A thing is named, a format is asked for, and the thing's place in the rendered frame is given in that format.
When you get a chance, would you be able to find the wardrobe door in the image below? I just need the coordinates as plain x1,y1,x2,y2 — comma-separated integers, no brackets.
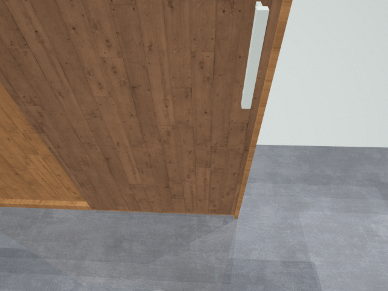
0,0,283,215
0,83,85,201

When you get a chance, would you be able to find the handle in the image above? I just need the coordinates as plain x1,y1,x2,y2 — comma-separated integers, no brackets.
241,1,269,109

